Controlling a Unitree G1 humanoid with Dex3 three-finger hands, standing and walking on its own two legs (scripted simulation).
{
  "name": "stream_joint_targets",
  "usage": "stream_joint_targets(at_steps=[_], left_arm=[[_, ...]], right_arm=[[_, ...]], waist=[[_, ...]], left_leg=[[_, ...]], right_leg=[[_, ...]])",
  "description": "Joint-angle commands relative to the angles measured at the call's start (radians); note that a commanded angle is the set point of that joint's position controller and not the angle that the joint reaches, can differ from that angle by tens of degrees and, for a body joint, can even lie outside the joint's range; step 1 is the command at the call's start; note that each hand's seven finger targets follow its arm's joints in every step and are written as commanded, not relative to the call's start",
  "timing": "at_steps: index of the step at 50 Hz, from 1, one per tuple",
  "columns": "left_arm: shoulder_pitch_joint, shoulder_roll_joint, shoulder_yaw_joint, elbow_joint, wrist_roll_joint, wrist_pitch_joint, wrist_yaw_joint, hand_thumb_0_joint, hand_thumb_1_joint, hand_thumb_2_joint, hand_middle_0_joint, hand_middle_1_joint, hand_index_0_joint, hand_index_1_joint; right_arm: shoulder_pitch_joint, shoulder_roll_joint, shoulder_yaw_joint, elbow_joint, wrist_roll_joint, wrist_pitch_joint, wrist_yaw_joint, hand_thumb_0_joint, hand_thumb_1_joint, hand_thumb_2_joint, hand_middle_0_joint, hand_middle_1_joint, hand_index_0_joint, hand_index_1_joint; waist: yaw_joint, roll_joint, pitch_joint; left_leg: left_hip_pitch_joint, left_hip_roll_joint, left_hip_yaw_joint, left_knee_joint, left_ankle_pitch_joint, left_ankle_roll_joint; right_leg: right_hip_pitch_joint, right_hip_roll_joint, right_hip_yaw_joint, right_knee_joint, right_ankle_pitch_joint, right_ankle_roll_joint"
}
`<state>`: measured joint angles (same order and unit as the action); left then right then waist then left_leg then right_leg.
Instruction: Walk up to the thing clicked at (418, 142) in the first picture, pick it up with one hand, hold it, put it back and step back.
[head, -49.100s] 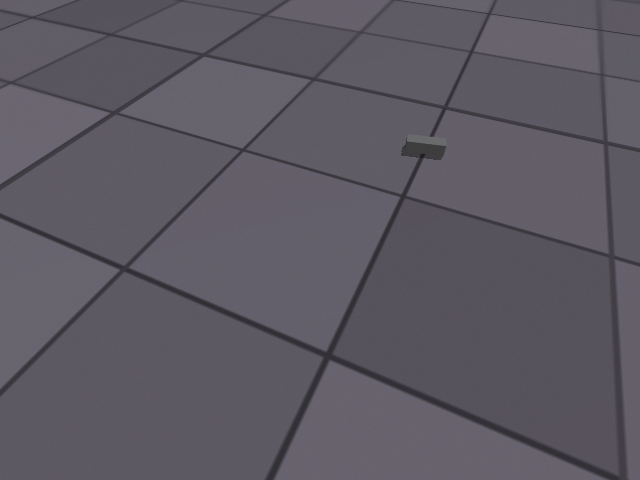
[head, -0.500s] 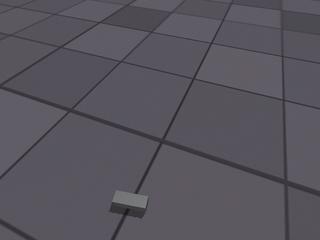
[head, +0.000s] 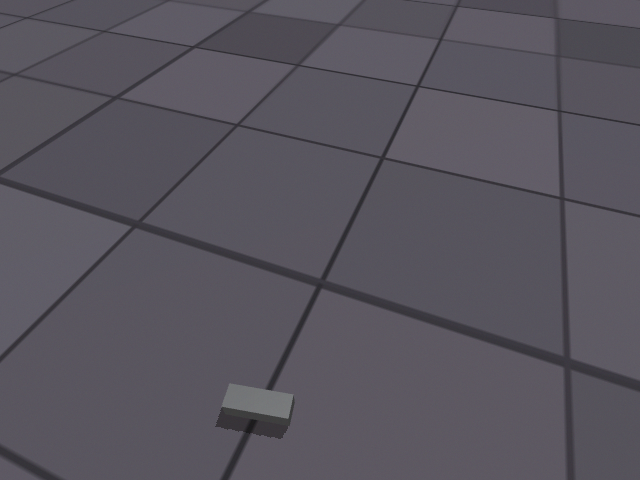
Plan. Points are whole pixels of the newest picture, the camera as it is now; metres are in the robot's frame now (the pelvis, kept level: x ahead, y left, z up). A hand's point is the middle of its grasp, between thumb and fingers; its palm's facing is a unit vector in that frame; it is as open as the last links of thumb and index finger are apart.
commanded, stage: stand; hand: left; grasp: from above
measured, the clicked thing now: (259, 404) +0.50 +0.21 -0.75
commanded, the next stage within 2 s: step back in 1.44 s
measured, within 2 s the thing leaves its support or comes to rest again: neither
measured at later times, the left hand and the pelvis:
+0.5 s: hand out of the picture +0.08 +0.24 -0.16, palm faces +0.01 -0.94 -0.34, open 7.4 cm; pelvis +0.01 +0.00 +0.00, yaw -1 degrees
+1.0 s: hand out of the picture +0.08 +0.24 -0.16, palm faces +0.01 -0.94 -0.34, open 7.4 cm; pelvis +0.01 +0.00 +0.00, yaw +0 degrees
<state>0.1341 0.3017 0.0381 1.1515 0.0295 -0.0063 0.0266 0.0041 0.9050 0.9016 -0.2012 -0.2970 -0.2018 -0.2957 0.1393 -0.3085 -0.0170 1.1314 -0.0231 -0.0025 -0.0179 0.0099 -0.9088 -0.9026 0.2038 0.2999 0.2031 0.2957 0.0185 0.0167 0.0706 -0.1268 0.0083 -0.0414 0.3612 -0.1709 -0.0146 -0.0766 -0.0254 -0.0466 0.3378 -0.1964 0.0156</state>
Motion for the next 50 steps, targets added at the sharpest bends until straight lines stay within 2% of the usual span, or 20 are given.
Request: stream_joint_targets(at_steps=[1,6,12,17,23,28,35,38,43,46,50], left_arm=[[-0.022,0.207,0.031,-0.044,-0.007,-0.015,0.008,0.0,0.9,0.9,-0.2,-0.3,-0.2,-0.301],[-0.042,0.206,0.03,-0.046,-0.008,-0.016,0.007,0.0,0.9,0.9,-0.2,-0.3,-0.2,-0.301],[-0.053,0.209,0.029,-0.044,-0.007,-0.014,0.005,0.0,0.9,0.9,-0.2,-0.3,-0.2,-0.301],[-0.06,0.217,0.03,-0.051,-0.01,-0.018,0.002,0.0,0.9,0.9,-0.2,-0.3,-0.2,-0.301],[-0.057,0.216,0.029,-0.047,-0.012,-0.015,-0.002,0.0,0.9,0.9,-0.2,-0.3,-0.2,-0.301],[-0.06,0.216,0.027,-0.051,-0.012,-0.018,-0.002,0.0,0.9,0.9,-0.2,-0.3,-0.2,-0.301],[-0.055,0.22,0.024,-0.05,-0.013,-0.019,-0.006,0.0,0.9,0.9,-0.2,-0.3,-0.2,-0.301],[-0.058,0.227,0.026,-0.055,-0.012,-0.024,-0.004,0.0,0.9,0.9,-0.2,-0.3,-0.2,-0.301],[-0.059,0.233,0.027,-0.057,-0.014,-0.021,-0.005,0.0,0.9,0.9,-0.2,-0.3,-0.2,-0.301],[-0.053,0.231,0.025,-0.057,-0.014,-0.023,-0.005,0.0,0.9,0.9,-0.2,-0.3,-0.2,-0.301],[-0.054,0.233,0.024,-0.061,-0.015,-0.024,-0.007,0.0,0.9,0.9,-0.2,-0.3,-0.2,-0.3]], right_arm=[[-0.031,-0.186,-0.031,-0.048,0.002,-0.022,-0.01,0.0,-0.9,-0.9,0.2,0.3,0.2,0.3],[-0.044,-0.196,-0.03,-0.046,0.004,-0.021,-0.011,0.0,-0.9,-0.9,0.2,0.3,0.2,0.3],[-0.052,-0.202,-0.028,-0.041,0.004,-0.018,-0.01,0.0,-0.9,-0.9,0.2,0.3,0.2,0.3],[-0.057,-0.205,-0.028,-0.043,0.006,-0.024,-0.008,0.0,-0.9,-0.9,0.2,0.3,0.2,0.3],[-0.065,-0.212,-0.026,-0.039,0.006,-0.025,-0.006,0.0,-0.9,-0.9,0.2,0.3,0.2,0.3],[-0.067,-0.216,-0.026,-0.042,0.007,-0.025,-0.005,0.0,-0.9,-0.9,0.2,0.3,0.2,0.3],[-0.07,-0.218,-0.023,-0.041,0.007,-0.024,-0.002,0.0,-0.9,-0.9,0.2,0.3,0.2,0.3],[-0.072,-0.219,-0.025,-0.044,0.007,-0.024,-0.001,0.0,-0.9,-0.9,0.2,0.3,0.2,0.3],[-0.068,-0.222,-0.023,-0.044,0.006,-0.022,-0.002,0.0,-0.9,-0.9,0.2,0.3,0.2,0.3],[-0.069,-0.222,-0.023,-0.046,0.008,-0.024,-0.001,0.0,-0.9,-0.9,0.2,0.3,0.2,0.3],[-0.064,-0.226,-0.023,-0.046,0.009,-0.025,0.0,0.0,-0.9,-0.9,0.2,0.3,0.2,0.3]], waist=[[-0.002,0.0,-0.063],[-0.006,-0.01,-0.078],[-0.01,-0.009,-0.057],[-0.01,-0.003,-0.081],[-0.008,0.001,-0.078],[-0.013,-0.008,-0.097],[-0.01,-0.005,-0.068],[-0.012,-0.015,-0.095],[-0.015,0.0,-0.072],[-0.013,-0.003,-0.098],[-0.016,-0.01,-0.084]], left_leg=[[0.005,0.098,-0.08,-0.066,0.126,0.035],[0.023,0.104,-0.072,-0.055,0.172,0.035],[-0.002,0.104,-0.074,-0.074,0.087,0.036],[0.01,0.109,-0.07,-0.071,0.142,0.035],[0.011,0.11,-0.073,-0.079,0.12,0.037],[0.032,0.113,-0.068,-0.066,0.173,0.039],[0.014,0.112,-0.071,-0.08,0.121,0.033],[0.029,0.114,-0.07,-0.066,0.174,0.036],[0.001,0.109,-0.068,-0.076,0.117,0.034],[0.022,0.115,-0.072,-0.072,0.165,0.035],[0.02,0.114,-0.069,-0.071,0.159,0.034]], right_leg=[[0.004,-0.104,0.093,-0.062,0.102,-0.025],[0.011,-0.105,0.09,-0.063,0.144,-0.02],[-0.003,-0.104,0.091,-0.08,0.073,-0.022],[0.013,-0.109,0.096,-0.071,0.116,-0.027],[0.013,-0.108,0.095,-0.069,0.107,-0.027],[0.013,-0.11,0.093,-0.067,0.148,-0.025],[-0.004,-0.106,0.092,-0.081,0.087,-0.025],[0.015,-0.111,0.091,-0.076,0.143,-0.024],[0.008,-0.111,0.096,-0.08,0.114,-0.027],[0.019,-0.112,0.089,-0.067,0.139,-0.028],[0.007,-0.112,0.092,-0.073,0.132,-0.029]])
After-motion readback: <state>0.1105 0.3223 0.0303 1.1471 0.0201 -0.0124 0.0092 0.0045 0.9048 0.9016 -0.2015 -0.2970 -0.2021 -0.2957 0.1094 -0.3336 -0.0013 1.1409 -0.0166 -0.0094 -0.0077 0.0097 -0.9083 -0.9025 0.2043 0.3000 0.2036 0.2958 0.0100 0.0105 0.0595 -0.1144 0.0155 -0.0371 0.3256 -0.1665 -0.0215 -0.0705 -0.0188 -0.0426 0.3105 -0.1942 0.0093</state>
